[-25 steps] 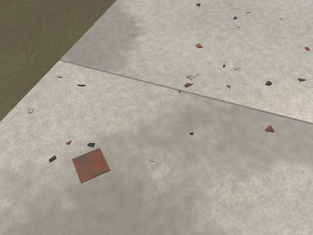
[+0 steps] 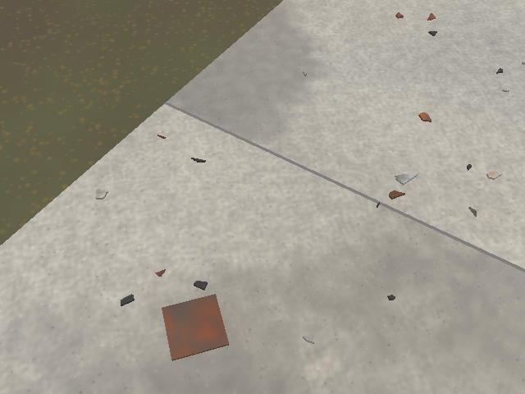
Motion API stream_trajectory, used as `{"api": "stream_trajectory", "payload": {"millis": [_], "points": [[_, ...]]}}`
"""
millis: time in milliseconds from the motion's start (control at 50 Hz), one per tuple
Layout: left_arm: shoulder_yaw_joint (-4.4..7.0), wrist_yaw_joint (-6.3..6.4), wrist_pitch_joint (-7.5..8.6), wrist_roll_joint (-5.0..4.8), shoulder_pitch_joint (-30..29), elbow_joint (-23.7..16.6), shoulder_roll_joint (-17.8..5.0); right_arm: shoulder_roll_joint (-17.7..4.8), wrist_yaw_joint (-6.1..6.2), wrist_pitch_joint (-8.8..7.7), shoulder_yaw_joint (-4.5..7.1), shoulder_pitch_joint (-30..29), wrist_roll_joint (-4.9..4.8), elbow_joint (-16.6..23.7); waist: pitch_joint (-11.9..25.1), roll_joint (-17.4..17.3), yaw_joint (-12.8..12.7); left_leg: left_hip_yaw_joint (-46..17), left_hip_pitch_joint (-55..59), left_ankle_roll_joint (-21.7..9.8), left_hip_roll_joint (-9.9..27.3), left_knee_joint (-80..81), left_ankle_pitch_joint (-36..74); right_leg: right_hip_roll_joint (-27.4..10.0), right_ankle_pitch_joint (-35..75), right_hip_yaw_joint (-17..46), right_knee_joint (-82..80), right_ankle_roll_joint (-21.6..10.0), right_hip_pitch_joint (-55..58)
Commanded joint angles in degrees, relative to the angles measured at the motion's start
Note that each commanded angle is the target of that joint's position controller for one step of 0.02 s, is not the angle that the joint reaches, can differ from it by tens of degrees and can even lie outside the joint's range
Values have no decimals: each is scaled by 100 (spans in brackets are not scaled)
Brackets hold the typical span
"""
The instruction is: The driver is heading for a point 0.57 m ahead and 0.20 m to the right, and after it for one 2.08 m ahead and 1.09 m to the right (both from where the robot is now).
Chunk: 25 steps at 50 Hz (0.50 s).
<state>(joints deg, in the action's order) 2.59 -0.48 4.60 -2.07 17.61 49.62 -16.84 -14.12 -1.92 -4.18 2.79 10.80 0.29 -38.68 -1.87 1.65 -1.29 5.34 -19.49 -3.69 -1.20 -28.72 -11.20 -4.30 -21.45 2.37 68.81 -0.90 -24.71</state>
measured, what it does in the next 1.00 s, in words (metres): walks ahead, turning right: right foot, then left foot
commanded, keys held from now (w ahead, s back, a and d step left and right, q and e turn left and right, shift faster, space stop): w+e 0.96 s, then w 0.04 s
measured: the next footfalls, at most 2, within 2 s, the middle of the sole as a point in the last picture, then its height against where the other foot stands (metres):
right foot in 0.42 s outside the picture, level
left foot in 0.90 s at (303, 310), level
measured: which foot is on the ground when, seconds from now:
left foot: down 0.00-0.44, up 0.46-0.88, down 0.90-1.00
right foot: up 0.00-0.40, down 0.42-0.92, up 0.94-1.00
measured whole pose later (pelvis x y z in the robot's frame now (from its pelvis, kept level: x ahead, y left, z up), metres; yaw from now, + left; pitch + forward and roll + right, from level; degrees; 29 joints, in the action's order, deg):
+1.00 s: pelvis +0.54 -0.12 -0.01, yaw -34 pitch +2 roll +1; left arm 3.7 0.8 1.7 -1.6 19.6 40.8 -17.0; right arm -15.1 -1.0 -6.8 3.3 7.5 0.4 -40.0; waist 0.0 2.2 -1.4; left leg 0.8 -22.7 -1.3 -1.8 -30.8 -10.4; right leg 3.5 -26.0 7.7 65.2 -1.7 -20.6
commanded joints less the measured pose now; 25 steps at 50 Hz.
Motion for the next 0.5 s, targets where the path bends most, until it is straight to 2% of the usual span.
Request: {"api": "stream_trajectory", "payload": {"millis": [20, 60, 120, 200, 260, 300, 320, 360, 380, 400, 420, 440, 460, 480, 500], "points": [[154, 40, -110, 15, 243, -308, -390, -521, -2, -233, 209, 232, 22, 95, 517, -606, 31, -1372, 1103, -968, 1594, 1789, 1380, -409, 648, 336, -8, 44, -864], [158, 61, -197, 18, 114, -362, -280, -603, 37, -306, 252, 226, 59, -60, 251, -504, -27, -920, 932, -911, 1575, 2006, 1646, -402, 1001, 434, -239, 100, -1104], [172, 55, -203, 49, -271, -501, -236, -638, 136, -302, 278, 390, 87, -268, 35, -488, 66, -389, 1174, -788, 1490, 2101, 1767, -325, 1818, 558, -938, 146, -1601], [104, -86, -155, 95, -959, -727, -89, -807, 219, -252, 314, 503, 42, -423, -194, -414, 315, 159, 1436, -606, 1458, 2184, 1685, -237, 2712, 162, -2235, 60, -1575], [53, -197, -144, 97, -1520, -1013, -19, -931, 257, -157, 358, 814, -15, -607, -401, -339, 551, 332, 2021, -579, 1668, 2053, 1844, -209, 2556, -100, -2785, -69, -1850], [48, -275, -141, 90, -1753, -1206, -28, -993, 270, -64, 381, 918, -66, -693, -447, -363, 601, 429, 2434, -531, 1784, 1822, 2174, -151, 2152, -299, -3001, -180, -1974], [56, -313, -143, 83, -1797, -1291, -45, -1033, 279, -18, 390, 909, -89, -715, -421, -404, 565, 497, 2565, -484, 1821, 1645, 2565, -83, 1893, -424, -3084, -257, -1896], [136, -352, -167, 71, -1589, -1379, -191, -1204, 321, 58, 424, 769, -113, -686, -105, -628, 331, 667, 2677, -346, 1805, 985, 4405, 271, 1331, -792, -3129, -474, -1222], [216, -348, -188, 63, -1223, -1344, -332, -1294, 347, 102, 441, 699, -129, -663, 171, -757, 94, 726, 2671, -276, 1774, 389, 5317, 508, 1041, -953, -3097, -604, -669], [355, -320, -198, 48, -504, -1202, -576, -1355, 367, 143, 445, 591, -151, -641, 560, -750, -333, 816, 2424, -162, 1648, -607, 5655, 753, 1081, -1018, -3327, -785, 319], [557, -223, -225, 64, 426, -983, -960, -1305, 389, 123, 405, 537, -165, -593, 1039, -515, -821, 873, 1509, 71, 1394, -2038, 4776, 785, 1460, -665, -3740, -1032, 1925], [709, -106, -247, 67, 745, -913, -1640, -544, 331, 11, 180, 1004, 68, -338, 1514, 989, -438, 726, -959, 435, 598, -4225, -8, -717, 1511, 1923, -3804, -1832, 4042], [626, -142, -149, 101, 761, -1102, -1577, -483, 238, -251, 68, 925, -31, -183, 2491, 966, -376, -721, -2189, 490, -214, -5375, -2396, -1584, 687, 4669, -4887, -2639, 4947], [506, -170, -94, 145, 705, -1070, -1122, -914, 166, -399, 186, 150, -264, -26, 1944, 369, -654, -1165, -2771, 341, 141, -5423, -1911, -1405, 791, 3976, -5162, -2210, 4661], [447, -167, -58, 110, 386, -1084, -917, -879, 162, -464, 157, -46, -286, 62, 1243, 160, -444, -1100, -2800, 231, 385, -4943, -1384, -1178, 1176, 3130, -5152, -1969, 3818]]}}
Keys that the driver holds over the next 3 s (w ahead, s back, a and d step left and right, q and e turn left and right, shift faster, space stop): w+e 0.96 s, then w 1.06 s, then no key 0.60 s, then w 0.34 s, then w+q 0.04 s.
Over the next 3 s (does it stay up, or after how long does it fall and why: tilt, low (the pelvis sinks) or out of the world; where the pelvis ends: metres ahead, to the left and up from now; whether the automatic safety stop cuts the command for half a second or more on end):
stays up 1.15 -0.63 0.00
